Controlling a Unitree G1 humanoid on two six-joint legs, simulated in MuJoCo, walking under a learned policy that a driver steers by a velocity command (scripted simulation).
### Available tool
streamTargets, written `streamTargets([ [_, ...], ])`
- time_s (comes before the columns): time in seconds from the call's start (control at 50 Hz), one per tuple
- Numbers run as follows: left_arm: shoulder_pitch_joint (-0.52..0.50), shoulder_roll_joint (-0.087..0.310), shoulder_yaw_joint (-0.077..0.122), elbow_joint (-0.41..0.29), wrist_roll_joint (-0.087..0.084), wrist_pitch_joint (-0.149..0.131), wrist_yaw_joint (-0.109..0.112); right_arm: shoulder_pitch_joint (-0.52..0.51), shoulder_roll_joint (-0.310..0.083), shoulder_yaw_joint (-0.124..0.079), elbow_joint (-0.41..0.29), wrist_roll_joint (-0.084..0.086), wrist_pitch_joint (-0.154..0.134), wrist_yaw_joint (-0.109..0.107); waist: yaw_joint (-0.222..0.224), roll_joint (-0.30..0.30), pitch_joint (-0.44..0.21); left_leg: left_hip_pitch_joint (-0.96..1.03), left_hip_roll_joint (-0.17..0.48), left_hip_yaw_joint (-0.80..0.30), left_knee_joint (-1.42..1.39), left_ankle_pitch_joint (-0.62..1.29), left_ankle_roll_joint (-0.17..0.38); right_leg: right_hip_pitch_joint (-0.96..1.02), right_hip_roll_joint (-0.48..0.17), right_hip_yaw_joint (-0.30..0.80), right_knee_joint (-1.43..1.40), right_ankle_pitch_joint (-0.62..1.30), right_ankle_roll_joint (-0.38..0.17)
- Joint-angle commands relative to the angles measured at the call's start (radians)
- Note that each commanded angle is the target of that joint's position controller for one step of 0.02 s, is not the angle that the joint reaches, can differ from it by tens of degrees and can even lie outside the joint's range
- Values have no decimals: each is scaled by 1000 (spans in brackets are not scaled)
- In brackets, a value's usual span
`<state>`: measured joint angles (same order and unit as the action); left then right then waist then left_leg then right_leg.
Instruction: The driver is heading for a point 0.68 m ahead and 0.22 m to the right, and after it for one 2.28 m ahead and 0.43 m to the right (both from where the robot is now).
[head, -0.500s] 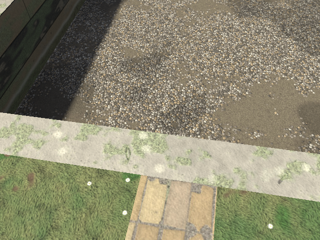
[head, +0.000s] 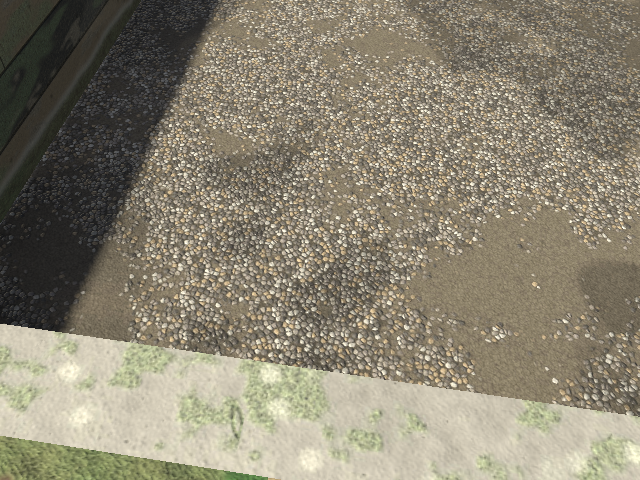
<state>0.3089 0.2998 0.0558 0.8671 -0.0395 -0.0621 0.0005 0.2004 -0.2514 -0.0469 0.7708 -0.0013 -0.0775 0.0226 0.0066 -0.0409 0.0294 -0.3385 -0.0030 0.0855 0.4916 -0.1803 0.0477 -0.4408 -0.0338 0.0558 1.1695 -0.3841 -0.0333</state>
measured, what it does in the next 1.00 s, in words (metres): walks ahead, turning right: right foot, then left foot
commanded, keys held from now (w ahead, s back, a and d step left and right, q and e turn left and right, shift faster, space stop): w+e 0.70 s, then w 0.30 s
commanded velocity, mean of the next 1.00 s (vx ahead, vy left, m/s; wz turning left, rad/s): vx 0.50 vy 0.00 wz -0.45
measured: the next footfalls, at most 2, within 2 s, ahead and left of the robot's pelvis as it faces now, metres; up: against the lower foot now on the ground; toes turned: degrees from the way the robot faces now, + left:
right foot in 0.38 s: +0.34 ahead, -0.15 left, +0.00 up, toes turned -15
left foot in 0.84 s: +0.56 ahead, -0.02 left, +0.00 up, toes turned -32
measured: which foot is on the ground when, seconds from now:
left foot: down 0.00-0.38, up 0.40-0.82, down 0.84-1.00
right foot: up 0.00-0.36, down 0.38-0.88, up 0.90-1.00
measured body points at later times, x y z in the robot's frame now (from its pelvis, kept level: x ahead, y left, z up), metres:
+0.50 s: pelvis +0.23 -0.06 -0.02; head +0.26 -0.08 +0.43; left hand +0.40 +0.17 -0.13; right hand +0.26 -0.35 -0.14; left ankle +0.17 +0.11 -0.62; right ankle +0.30 -0.14 -0.74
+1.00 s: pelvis +0.43 -0.08 -0.01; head +0.44 -0.07 +0.44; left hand +0.65 +0.10 -0.13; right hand +0.39 -0.34 -0.13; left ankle +0.53 +0.01 -0.74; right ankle +0.32 -0.17 -0.63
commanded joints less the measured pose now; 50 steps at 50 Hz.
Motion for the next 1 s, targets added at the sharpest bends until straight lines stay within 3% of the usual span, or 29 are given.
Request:
streamTargets([
  [0.02, 53, 60, 31, -48, 3, 16, 10, 40, -78, -25, -16, -14, -24, -3, -2, 165, -58, 167, 250, -234, -304, 63, 147, -166, -85, 54, 20, 123, 14],
  [0.1, -9, 25, 31, -80, 24, 40, 24, 66, -101, -39, 20, -33, -25, -30, 3, 107, -4, 175, 250, -80, -292, 350, 144, -247, -73, 72, -114, 290, 30],
  [0.18, -122, -26, 11, -120, 37, 40, 5, 86, -121, -48, 40, -15, -19, -55, -29, 102, 22, 187, 242, 36, -251, 396, 106, -205, -60, -13, -346, 477, 11],
  [0.28, -201, -39, 1, -185, 30, 73, -22, 161, -150, -60, 77, 16, 26, -56, -57, 92, 83, 301, 310, 65, -144, 500, 117, -244, -37, -85, -426, 315, -45],
  [0.34, -122, 11, 27, -204, 30, 85, -24, 100, -203, -71, 61, 38, 44, -59, 12, 131, 5, 312, 302, 102, 28, 835, 89, -46, 37, -166, -450, 154, -93],
  [0.36, 14, 53, 52, -176, 30, 84, -19, 58, -209, -68, 58, 50, 46, -59, 90, 115, -72, 273, 260, 128, 201, 859, 61, 147, 79, -185, -507, 212, -119],
  [0.38, 178, 124, 85, -140, 23, 87, -1, 31, -194, -61, 53, 51, 40, -56, 175, 37, -150, 121, 186, 142, 500, 628, 9, 401, 64, -90, -613, 348, -172],
  [0.4, 188, 224, 90, -135, 1, 85, 14, 91, -51, -22, 29, -13, 24, -52, 74, -261, -190, -185, 13, 86, 896, -394, -51, 605, -138, 298, -628, 556, -274],
  [0.42, 196, 190, 67, -159, 23, 69, -10, 122, -71, -20, -27, 21, -8, -32, 73, -255, -409, -347, -59, -181, 1055, -465, -72, 728, -304, 725, -825, 273, -435],
  [0.44, 155, 122, 60, -160, 23, 65, -18, 44, -140, -41, -23, 64, -19, -28, 88, -80, -288, -426, 0, -205, 995, -384, -55, 644, -285, 665, -881, 101, -382],
  [0.46, 120, 84, 50, -156, 23, 67, -19, 5, -142, -43, -40, 64, -17, -36, 68, -16, -135, -468, 29, -178, 944, -332, -46, 515, -248, 569, -879, 36, -335],
  [0.48, 60, 49, 38, -171, 29, 63, -17, -12, -131, -44, -37, 34, -12, -51, 32, 68, -78, -429, 67, -178, 889, -259, -46, 388, -205, 493, -868, 44, -295],
  [0.5, 2, 38, 34, -195, 40, 58, -10, -5, -136, -50, -49, 13, -2, -62, -4, 44, -64, -373, 81, -184, 843, -187, -57, 292, -157, 428, -855, 108, -279],
  [0.54, 1, 26, 32, -207, 50, 44, 6, 48, -126, -55, -51, 6, 20, -56, -40, 8, -73, -307, 95, -192, 762, -126, -68, 205, -103, 372, -853, 151, -266],
  [0.64, 102, 40, 40, -200, 48, 37, 47, -95, -61, -22, -107, -22, 32, -60, 3, -5, -27, -396, 79, -185, 460, 85, -71, 161, -60, 360, -810, 124, -244],
  [0.72, 153, 47, 33, -186, 52, 71, 47, -118, -37, -5, -111, -29, 19, -32, 17, -67, -53, -233, 16, -146, 334, 178, -29, 85, -31, 333, -758, 222, -193],
  [0.74, 144, 52, 33, -186, 56, 81, 45, -121, -45, -5, -110, -41, 23, -30, 23, -86, -40, -170, -1, -117, 321, 170, -30, 52, -14, 299, -731, 318, -177],
  [0.76, 165, 41, 31, -168, 58, 87, 35, -71, -37, -4, -83, -37, 20, -22, 19, -116, -72, -56, -21, -96, 374, 179, -27, 12, -4, 284, -723, 342, -175],
  [0.8, 153, 31, 26, -175, 42, 95, 29, -39, -56, -8, -80, -16, 17, -18, 0, -125, -27, -16, -17, -87, 340, 57, -24, 25, -22, 330, -718, 270, -174],
  [0.82, 96, 33, 20, -210, 23, 101, 37, -47, -79, -14, -113, -9, 23, -23, -17, -117, 21, -32, -10, -98, 201, -54, -32, 74, -21, 356, -679, 233, -155],
  [0.84, 68, 15, 13, -216, 17, 101, 47, -5, -68, -12, -106, -10, 17, -23, -50, -116, 7, 65, 0, -113, 84, 9, -24, 77, -12, 372, -631, 245, -134],
  [0.86, 60, -7, 6, -220, 24, 93, 50, 113, -108, -25, -79, -22, 10, -19, -86, -62, -62, 210, 74, -232, 42, 127, 15, 51, 37, 351, -469, 252, -98],
  [0.88, 144, -29, -4, -219, 29, 87, 57, 224, -187, -48, -59, -52, 11, -12, -79, 204, -134, 381, 218, -436, 38, 334, 141, -86, 174, 252, -140, 49, -27],
  [0.9, 251, -18, -7, -218, -13, 85, 63, 226, -206, -50, -49, -46, 41, -7, -26, 502, -158, 359, 387, -798, -128, 165, 297, -225, 212, 175, 116, -233, 17],
  [0.92, 143, 56, 9, -228, -32, 75, 67, 194, -131, -27, -82, -26, 38, -5, -45, 328, -55, 278, 383, -842, -165, 37, 308, -327, 186, 220, 246, -190, 28],
  [0.94, 44, 79, 13, -242, -23, 77, 65, 130, -101, -12, -107, -22, 37, -8, -32, 168, -2, 187, 360, -711, -144, 53, 269, -328, 160, 203, 334, -122, 42],
  [0.96, 18, 62, 4, -249, 4, 88, 61, 90, -81, 2, -126, -28, 34, -7, -17, 113, 4, 115, 320, -610, -139, 77, 245, -294, 137, 193, 345, -94, 53],
  [0.98, 0, 64, -5, -287, 31, 100, 65, 28, -78, 14, -151, -44, 40, -20, -4, 124, -3, 85, 261, -486, -137, 180, 223, -267, 122, 205, 283, -31, 61],
  [1.0, 9, 35, -17, -301, 37, 106, 63, 14, -63, 26, -150, -55, 46, -27, 16, 149, -25, 76, 217, -423, -133, 232, 205, -222, 94, 196, 220, -6, 68],
])
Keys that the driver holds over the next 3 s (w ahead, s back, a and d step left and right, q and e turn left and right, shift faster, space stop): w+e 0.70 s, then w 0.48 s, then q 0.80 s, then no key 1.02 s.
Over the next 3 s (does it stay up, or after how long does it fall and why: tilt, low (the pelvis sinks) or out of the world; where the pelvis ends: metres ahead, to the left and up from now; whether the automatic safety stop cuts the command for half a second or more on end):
stays up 0.50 -0.14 0.01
